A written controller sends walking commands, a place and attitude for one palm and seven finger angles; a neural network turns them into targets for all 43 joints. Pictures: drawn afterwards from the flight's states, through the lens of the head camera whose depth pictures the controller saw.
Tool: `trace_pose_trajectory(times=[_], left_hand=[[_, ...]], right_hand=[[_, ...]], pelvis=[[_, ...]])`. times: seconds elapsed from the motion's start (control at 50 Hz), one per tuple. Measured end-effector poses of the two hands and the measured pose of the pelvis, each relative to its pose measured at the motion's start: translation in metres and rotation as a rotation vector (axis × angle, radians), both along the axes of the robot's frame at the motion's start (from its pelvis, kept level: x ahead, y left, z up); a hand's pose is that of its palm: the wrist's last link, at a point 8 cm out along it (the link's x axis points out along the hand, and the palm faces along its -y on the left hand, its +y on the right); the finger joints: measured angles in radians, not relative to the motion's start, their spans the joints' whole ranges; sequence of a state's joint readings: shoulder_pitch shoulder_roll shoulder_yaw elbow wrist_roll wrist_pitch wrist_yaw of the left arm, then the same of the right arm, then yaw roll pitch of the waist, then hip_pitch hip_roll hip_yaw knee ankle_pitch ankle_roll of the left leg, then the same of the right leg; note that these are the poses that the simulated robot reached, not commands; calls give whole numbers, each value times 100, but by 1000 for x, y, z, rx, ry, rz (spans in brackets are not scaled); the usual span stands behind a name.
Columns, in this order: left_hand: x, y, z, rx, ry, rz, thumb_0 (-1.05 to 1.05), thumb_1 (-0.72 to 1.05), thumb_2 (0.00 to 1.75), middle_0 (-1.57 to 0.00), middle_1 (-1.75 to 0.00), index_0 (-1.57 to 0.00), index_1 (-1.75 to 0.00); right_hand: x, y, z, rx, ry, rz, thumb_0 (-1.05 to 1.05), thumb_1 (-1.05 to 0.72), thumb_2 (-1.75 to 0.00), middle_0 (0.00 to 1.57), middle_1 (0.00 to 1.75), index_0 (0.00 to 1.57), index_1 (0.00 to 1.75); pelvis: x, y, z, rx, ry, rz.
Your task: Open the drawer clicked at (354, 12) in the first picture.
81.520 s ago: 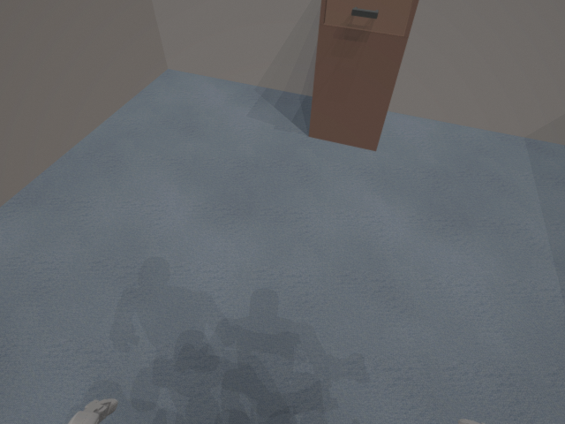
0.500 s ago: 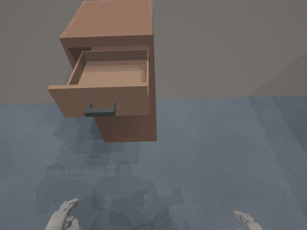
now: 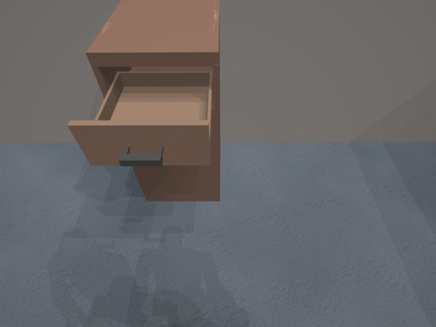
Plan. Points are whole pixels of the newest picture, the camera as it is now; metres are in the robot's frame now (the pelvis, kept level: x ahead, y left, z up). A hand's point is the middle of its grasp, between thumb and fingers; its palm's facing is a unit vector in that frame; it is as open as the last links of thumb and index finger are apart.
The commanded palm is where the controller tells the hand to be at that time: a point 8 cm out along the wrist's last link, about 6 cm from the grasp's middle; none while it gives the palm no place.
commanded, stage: let the arm hang, fingers relaxed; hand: left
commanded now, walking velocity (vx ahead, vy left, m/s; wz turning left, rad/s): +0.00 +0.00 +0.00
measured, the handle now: (142, 154) +0.53 +0.24 -0.05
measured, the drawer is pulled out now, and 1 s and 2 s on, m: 0.28 0.28 0.28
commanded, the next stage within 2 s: look to check the result in 0.40 s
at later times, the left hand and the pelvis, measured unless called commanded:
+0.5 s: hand out of the picture +0.00 +0.16 -0.17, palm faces +0.03 -0.98 -0.18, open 7.4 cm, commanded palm none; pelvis +0.01 -0.01 +0.00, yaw -1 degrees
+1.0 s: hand out of the picture +0.01 +0.15 -0.17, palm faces +0.03 -0.98 -0.18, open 7.4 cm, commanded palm none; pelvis +0.02 -0.01 +0.00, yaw -1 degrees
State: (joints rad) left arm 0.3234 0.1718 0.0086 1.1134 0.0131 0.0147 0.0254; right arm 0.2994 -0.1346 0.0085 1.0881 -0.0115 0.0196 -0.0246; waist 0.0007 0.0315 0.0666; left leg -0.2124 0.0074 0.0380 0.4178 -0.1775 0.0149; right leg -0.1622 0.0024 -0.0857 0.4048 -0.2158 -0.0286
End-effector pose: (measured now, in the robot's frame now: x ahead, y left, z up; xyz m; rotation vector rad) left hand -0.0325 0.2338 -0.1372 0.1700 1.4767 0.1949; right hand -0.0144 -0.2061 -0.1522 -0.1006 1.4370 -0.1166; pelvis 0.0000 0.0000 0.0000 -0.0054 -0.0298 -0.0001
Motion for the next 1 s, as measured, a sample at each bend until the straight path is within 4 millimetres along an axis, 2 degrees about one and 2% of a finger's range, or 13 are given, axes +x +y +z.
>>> trace_pose_trajectory(times=[0.24, 0.46, 0.7, 1.0], left_hand=[[33, -24, -8, -53, -74, -26, 0, 91, 90, -20, -30, -20, -30], [31, -26, -8, -53, -47, -9, 0, 91, 90, -20, -30, -20, -30], [29, -27, -6, -43, -28, 0, 0, 90, 90, -20, -30, -20, -30], [41, -34, -6, -52, -34, -6, 0, 90, 90, -20, -30, -20, -30]], right_hand=[[-7, 1, 3, -4, 9, -37, 1, -91, -90, 19, 29, 20, 30], [-10, -2, 4, -12, 36, -44, 1, -91, -90, 19, 29, 20, 30], [6, -3, 2, -2, 15, -38, 1, -90, -90, 19, 29, 20, 30], [17, -11, 3, -16, 16, -37, 1, -91, -90, 19, 29, 20, 30]], pelvis=[[4, -3, 0, 5, -2, -12], [10, -5, 1, 5, 2, -10], [16, -8, 1, 7, 2, -11], [24, -12, 2, 8, 8, -14]])
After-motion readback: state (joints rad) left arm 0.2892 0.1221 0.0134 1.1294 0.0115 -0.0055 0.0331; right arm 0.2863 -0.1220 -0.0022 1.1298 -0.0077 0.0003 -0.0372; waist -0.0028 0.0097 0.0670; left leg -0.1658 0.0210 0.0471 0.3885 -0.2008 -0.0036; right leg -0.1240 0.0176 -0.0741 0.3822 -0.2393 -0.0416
